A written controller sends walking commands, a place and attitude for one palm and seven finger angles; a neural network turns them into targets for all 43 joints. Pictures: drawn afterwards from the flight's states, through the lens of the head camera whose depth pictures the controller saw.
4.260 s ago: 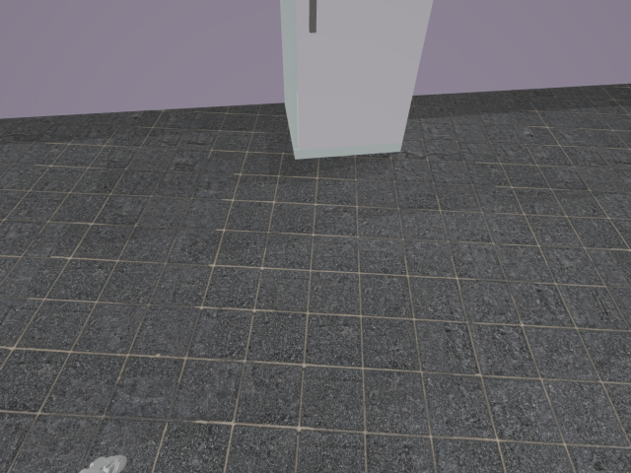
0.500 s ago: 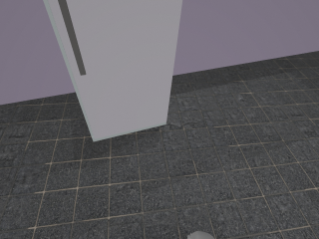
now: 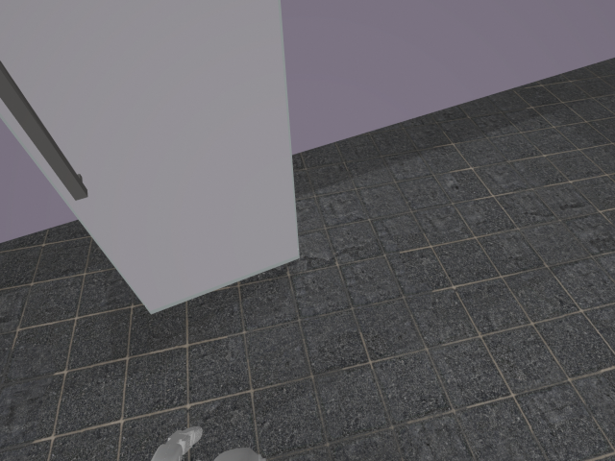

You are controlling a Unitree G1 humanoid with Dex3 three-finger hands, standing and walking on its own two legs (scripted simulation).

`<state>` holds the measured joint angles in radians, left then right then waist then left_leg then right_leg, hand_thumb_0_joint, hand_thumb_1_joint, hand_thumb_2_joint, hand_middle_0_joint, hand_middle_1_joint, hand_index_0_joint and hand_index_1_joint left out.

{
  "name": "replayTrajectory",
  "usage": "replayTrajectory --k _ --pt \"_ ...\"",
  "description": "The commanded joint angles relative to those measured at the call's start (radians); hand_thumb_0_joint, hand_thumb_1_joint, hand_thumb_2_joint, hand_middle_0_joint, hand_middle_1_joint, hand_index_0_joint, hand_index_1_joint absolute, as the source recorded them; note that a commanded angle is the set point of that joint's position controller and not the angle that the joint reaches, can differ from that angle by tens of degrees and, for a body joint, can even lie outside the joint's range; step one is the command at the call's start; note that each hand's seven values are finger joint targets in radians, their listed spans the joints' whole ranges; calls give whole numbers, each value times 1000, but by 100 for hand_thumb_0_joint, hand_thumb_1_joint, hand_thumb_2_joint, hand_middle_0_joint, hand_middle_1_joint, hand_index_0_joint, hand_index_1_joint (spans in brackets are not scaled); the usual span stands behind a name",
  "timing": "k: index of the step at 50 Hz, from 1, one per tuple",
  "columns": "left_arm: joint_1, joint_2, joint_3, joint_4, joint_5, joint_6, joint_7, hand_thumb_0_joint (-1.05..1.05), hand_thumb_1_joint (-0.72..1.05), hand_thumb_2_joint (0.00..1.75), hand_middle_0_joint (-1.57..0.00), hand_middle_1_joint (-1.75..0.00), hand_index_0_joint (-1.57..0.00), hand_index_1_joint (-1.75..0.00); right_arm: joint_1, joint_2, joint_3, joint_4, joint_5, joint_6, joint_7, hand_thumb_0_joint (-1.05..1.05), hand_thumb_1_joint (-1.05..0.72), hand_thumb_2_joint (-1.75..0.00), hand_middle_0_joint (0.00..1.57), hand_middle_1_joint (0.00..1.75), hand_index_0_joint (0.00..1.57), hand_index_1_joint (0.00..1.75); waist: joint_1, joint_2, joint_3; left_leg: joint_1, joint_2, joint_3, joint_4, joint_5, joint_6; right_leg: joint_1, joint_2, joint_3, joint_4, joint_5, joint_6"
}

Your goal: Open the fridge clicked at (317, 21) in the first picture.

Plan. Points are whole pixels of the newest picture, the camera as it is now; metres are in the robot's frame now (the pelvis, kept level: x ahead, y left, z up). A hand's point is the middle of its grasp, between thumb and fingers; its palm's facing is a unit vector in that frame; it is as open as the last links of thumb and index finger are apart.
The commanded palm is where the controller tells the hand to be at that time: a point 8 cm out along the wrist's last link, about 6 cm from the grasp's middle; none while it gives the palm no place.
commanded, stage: turn to face it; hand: left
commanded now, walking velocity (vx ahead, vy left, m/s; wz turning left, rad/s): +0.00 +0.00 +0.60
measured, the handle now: (24, 106) +0.66 +0.50 +0.12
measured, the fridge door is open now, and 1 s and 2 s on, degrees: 0 0 0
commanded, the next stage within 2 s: take the last steps up to it in 0.70 s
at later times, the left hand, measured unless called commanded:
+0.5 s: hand out of the picture +0.02 +0.27 -0.16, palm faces +0.29 -0.92 -0.27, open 7.4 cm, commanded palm none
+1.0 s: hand out of the picture -0.03 +0.16 -0.14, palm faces +0.46 -0.85 -0.26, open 7.3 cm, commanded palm none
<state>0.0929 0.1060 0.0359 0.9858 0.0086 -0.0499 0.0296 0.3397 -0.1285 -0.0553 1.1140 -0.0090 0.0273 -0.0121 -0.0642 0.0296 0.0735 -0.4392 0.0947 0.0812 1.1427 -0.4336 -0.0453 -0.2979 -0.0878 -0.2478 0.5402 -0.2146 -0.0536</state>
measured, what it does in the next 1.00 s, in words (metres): steps on the spot, turning left: left foot, then right foot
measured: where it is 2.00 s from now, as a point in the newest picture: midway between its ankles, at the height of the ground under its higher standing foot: (263, 453)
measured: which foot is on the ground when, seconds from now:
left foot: up 0.00-0.24, down 0.26-0.72, up 0.74-1.00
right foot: down 0.00-0.26, up 0.28-0.68, down 0.70-1.00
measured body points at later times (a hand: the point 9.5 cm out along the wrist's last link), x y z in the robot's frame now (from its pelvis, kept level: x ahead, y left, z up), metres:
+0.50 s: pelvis +0.02 +0.04 +0.01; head +0.05 +0.06 +0.45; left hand +0.00 +0.32 -0.14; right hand +0.17 -0.19 -0.12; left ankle +0.03 +0.13 -0.73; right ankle +0.04 -0.11 -0.66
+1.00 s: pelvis +0.02 -0.03 +0.01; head +0.05 -0.05 +0.46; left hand -0.05 +0.20 -0.12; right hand +0.17 -0.23 -0.15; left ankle -0.07 +0.11 -0.66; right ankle +0.05 -0.11 -0.73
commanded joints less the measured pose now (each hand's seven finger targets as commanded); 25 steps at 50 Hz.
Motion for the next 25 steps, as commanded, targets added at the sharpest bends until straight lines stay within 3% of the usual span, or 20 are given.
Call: replayTrajectory --k 1,6,7,9,10,11,12,13,14,15,17,19,22,25 --pt "71 178 44 -43 17 22 12 0 90 90 -20 -30 -20 -30 48 -42 -12 -77 -13 15 15 0 -90 -90 20 30 20 30 35 -153 -78 -6 27 -9 -67 45 -14 15 -291 126 -279 155 -54" --pt "81 229 60 -64 22 42 10 0 90 90 -20 -30 -20 -30 -81 -76 -18 -164 -13 14 30 0 -90 -90 20 30 20 30 67 -175 -51 -8 19 33 -254 21 -7 57 -317 101 -247 64 -57" --pt "81 238 66 -66 25 46 12 0 90 90 -20 -30 -20 -30 -98 -83 -19 -182 -10 12 31 0 -90 -90 20 30 20 30 70 -178 -53 12 29 23 -296 0 -1 55 -338 111 -222 62 -58" --pt "77 261 71 -80 24 52 7 0 90 90 -20 -30 -20 -30 -97 -102 -21 -203 -11 7 32 0 -90 -90 20 30 20 30 60 -167 -70 66 10 53 -403 48 4 59 -330 81 -156 77 -39" --pt "80 262 73 -85 19 57 4 0 90 90 -20 -30 -20 -30 -85 -118 -24 -208 -13 5 31 0 -90 -90 20 30 20 30 49 -136 -77 126 -3 66 -486 109 9 38 -310 58 -102 54 -16" --pt "89 258 71 -90 11 63 -2 0 90 90 -20 -30 -20 -30 -59 -148 -30 -206 -15 -1 32 0 -90 -90 20 30 20 30 32 -60 -96 220 -8 54 -606 193 17 -11 -277 31 -7 19 20" --pt "93 213 67 -114 6 72 -9 0 90 90 -20 -30 -20 -30 -17 -231 -47 -216 -19 -9 30 0 -90 -90 20 30 20 30 11 187 -102 282 138 -200 -759 310 85 -138 -169 -10 200 -150 87" --pt "39 167 51 -173 4 75 -16 0 90 90 -20 -30 -20 -30 20 -329 -64 -227 -26 -13 21 0 -90 -90 20 30 20 30 -23 373 -73 298 350 -483 -863 567 222 -313 -47 30 435 -461 145" --pt "-13 188 49 -177 19 83 -9 0 90 90 -20 -30 -20 -30 33 -334 -65 -201 -24 -16 6 0 -90 -90 20 30 20 30 -39 284 -105 280 345 -493 -864 530 256 -314 -41 164 580 -437 127" --pt "-6 181 57 -170 14 80 -12 0 90 90 -20 -30 -20 -30 -21 -322 -61 -216 -21 -18 -1 0 -90 -90 20 30 20 30 -6 238 -123 297 299 -445 -841 487 240 -350 -34 207 645 -354 125" --pt "72 197 61 -121 14 76 -24 0 90 90 -20 -30 -20 -30 -147 -265 -39 -250 -14 -29 -6 0 -90 -90 20 30 20 30 52 140 -145 315 203 -282 -815 511 194 -323 -41 220 655 -194 135" --pt "118 205 57 -96 10 80 -22 0 90 90 -20 -30 -20 -30 -159 -261 -34 -255 -11 -34 -6 0 -90 -90 20 30 20 30 59 122 -161 326 163 -216 -810 576 186 -276 -32 220 618 -156 145" --pt "108 207 50 -92 8 83 -18 0 90 90 -20 -30 -20 -30 -125 -260 -35 -241 -9 -30 -6 0 -90 -90 20 30 20 30 42 79 -150 366 162 -233 -814 624 204 -251 -16 217 526 -173 150" --pt "98 199 45 -101 4 87 -11 0 90 90 -20 -30 -20 -30 -117 -272 -39 -229 -12 -21 -4 0 -90 -90 20 30 20 30 33 89 -136 369 177 -271 -821 567 224 -220 -6 219 431 -221 150"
